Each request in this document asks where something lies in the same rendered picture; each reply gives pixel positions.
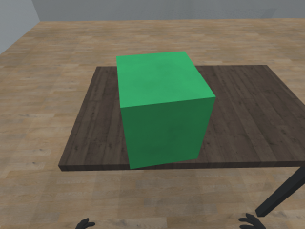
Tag carton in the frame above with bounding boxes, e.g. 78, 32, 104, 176
116, 51, 216, 169

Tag robot right hand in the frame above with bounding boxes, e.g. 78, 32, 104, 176
238, 213, 266, 229

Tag robot left hand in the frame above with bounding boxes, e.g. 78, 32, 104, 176
75, 218, 95, 229

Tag table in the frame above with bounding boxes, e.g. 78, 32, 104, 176
58, 65, 305, 218

